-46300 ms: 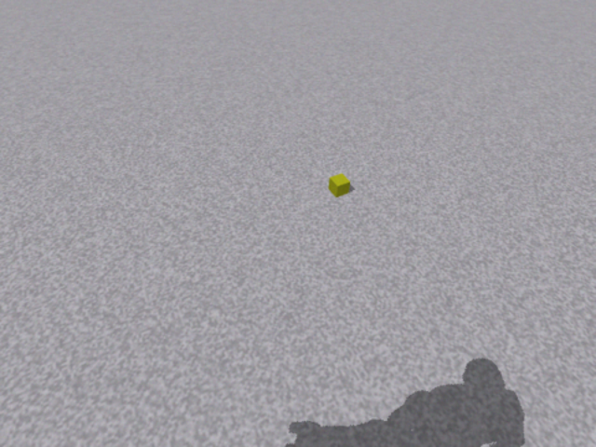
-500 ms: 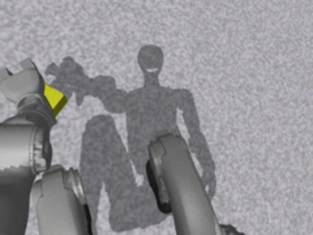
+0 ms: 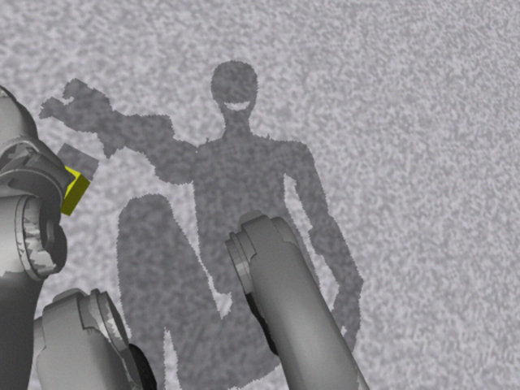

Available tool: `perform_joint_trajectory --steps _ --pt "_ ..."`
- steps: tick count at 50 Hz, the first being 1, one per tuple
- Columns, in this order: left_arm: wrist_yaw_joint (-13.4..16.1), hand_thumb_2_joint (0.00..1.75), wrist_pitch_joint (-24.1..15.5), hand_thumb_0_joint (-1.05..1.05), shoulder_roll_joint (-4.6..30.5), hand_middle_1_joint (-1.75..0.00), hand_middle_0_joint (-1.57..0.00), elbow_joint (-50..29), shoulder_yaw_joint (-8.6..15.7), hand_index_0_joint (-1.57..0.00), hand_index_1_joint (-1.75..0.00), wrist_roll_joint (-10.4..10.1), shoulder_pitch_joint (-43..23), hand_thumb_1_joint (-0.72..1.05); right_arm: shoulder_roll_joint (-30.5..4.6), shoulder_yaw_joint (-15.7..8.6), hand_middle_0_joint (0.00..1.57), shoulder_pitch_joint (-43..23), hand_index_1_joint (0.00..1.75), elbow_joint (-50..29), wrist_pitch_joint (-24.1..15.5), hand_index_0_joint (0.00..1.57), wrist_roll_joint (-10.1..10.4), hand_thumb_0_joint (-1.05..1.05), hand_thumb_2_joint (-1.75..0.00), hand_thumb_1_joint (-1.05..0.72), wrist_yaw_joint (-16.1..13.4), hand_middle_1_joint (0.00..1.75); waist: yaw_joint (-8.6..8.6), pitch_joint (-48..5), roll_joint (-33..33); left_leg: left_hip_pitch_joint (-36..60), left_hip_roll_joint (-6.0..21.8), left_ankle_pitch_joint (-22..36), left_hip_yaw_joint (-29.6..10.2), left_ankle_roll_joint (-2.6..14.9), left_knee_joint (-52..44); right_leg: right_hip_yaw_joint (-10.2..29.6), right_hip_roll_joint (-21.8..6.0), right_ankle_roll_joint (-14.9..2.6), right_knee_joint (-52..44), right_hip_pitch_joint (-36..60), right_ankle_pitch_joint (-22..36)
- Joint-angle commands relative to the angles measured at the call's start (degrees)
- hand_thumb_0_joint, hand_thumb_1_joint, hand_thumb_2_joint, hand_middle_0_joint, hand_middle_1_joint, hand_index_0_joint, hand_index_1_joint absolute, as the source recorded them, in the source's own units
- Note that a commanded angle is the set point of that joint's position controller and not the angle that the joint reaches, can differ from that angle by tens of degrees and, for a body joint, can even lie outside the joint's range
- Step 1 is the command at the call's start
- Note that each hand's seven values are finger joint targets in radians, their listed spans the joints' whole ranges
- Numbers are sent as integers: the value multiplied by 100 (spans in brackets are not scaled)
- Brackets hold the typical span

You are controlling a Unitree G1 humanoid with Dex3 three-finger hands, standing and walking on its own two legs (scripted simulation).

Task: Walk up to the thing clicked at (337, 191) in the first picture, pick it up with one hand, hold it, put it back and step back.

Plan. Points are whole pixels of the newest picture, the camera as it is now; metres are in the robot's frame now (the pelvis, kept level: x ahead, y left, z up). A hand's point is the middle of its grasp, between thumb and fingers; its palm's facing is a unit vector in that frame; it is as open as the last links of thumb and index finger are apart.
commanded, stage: rest palm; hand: left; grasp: from above
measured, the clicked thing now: (55, 186) +0.51 +0.17 -0.30
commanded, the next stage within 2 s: none
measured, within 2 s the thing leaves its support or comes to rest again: neither
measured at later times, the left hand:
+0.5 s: hand (55, 190) +0.48 +0.15 -0.21, palm faces -0.36 -0.08 -0.93, open 14.2 cm
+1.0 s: hand (45, 191) +0.49 +0.18 -0.26, palm faces -0.41 -0.17 -0.90, open 12.8 cm
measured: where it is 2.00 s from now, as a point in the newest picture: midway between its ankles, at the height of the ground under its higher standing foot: (214, 368)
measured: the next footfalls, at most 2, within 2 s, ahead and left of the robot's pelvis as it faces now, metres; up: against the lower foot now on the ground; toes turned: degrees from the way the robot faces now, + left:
none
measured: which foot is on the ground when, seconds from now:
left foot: down 0.00-1.00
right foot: down 0.00-1.00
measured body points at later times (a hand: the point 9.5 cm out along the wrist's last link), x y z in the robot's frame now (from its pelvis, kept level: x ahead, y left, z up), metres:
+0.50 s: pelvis -0.03 +0.01 -0.01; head +0.23 +0.09 +0.35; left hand +0.49 +0.15 -0.15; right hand -0.04 -0.26 -0.06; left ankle +0.05 +0.14 -0.30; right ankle +0.11 -0.15 -0.30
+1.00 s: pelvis -0.01 +0.01 -0.02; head +0.29 +0.07 +0.31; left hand +0.51 +0.19 -0.21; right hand -0.04 -0.23 -0.08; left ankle +0.05 +0.14 -0.30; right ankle +0.11 -0.15 -0.30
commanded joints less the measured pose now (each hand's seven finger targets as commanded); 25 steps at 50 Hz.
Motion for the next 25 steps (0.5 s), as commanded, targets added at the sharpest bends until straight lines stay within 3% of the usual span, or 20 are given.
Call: perform_joint_trajectory --steps 1,4,6,8,9,12,13,17,19,23,25 --pt "-312 92 78 0 138 -85 -15 -302 -615 -14 -87 -21 -768 -47 -1486 -543 20 1616 30 189 143 20 345 0 -90 -89 -127 30 -162 -3869 632 1195 -129 1725 895 568 -1500 -1053 169 -627 -1234 2992 1727" --pt "-543 94 -182 0 -689 -92 -12 -414 -1117 -11 -92 -180 -1573 -49 -1471 -529 20 1720 30 243 129 20 372 0 -89 -88 -320 30 -531 -3475 22 1034 -135 1170 739 583 -1624 -1101 204 -635 -1409 2509 1044" --pt "-664 97 -547 0 -599 -93 -11 -480 -1234 -10 -94 -186 -2149 -53 -1415 -492 20 1491 30 344 35 20 357 0 -89 -88 -523 30 -653 -3263 -183 950 -230 681 739 574 -1504 -1018 256 -650 -1545 2306 305" --pt "-701 101 -883 0 -374 -90 -11 -521 -1262 -8 -93 -22 -2291 -56 -1330 -427 20 1319 30 371 -72 20 357 0 -89 -88 -729 30 -581 -3238 62 1208 -283 299 777 525 -1478 -980 227 -678 -1553 2038 -59" --pt "-673 101 -1045 0 -280 -89 -12 -576 -1347 -9 -92 94 -2323 -57 -1337 -438 20 1057 30 325 -115 20 319 0 -89 -89 -812 30 -570 -3324 376 1432 -322 86 819 467 -1508 -978 229 -709 -1507 2022 -250" --pt "-226 102 -1273 0 326 -86 -13 -288 -1377 -8 -90 936 -2303 -59 -1451 -420 20 764 30 224 -151 20 249 0 -90 -89 -1062 30 -497 -3375 879 2129 -298 -224 793 347 -1625 -1105 206 -722 -1299 1814 -218" --pt "-58 101 -1292 0 370 -83 -15 -191 -1383 -10 -88 1182 -2320 -57 -1412 -383 20 771 30 203 -187 20 263 0 -90 -89 -1107 30 -504 -3322 1009 2204 -272 -156 805 325 -1633 -1161 172 -718 -1216 1667 -44" --pt "790 98 -1116 0 757 -79 -18 48 -1149 -13 -85 1701 -2471 -54 -1494 -297 20 912 30 130 -331 20 163 0 -90 -88 -1049 30 -674 -3255 1443 2175 -199 137 820 311 -1785 -1236 126 -744 -1250 1705 406" --pt "1047 97 -850 0 798 -78 -18 222 -1100 -13 -83 1879 -2436 -53 -1516 -233 20 874 30 98 -377 20 79 0 -89 -87 -934 30 -808 -3291 1564 2324 -145 338 768 247 -1956 -1241 85 -644 -1404 1717 734" --pt "1335 94 -275 0 649 -85 -13 1051 -929 -10 -87 1695 -2117 -50 -1762 -276 20 804 30 53 -463 20 -64 0 -89 -86 -625 30 -964 -3255 1763 2523 -42 724 531 150 -2090 -1234 54 -568 -1324 1529 1175" --pt "1327 89 -81 0 628 -85 -14 1084 -772 -13 -86 1299 -2045 -46 -1834 -280 20 853 30 17 -485 20 -166 0 -89 -86 -460 30 -959 -3126 1888 2552 -28 927 540 128 -2021 -1255 53 -560 -1298 1549 1241"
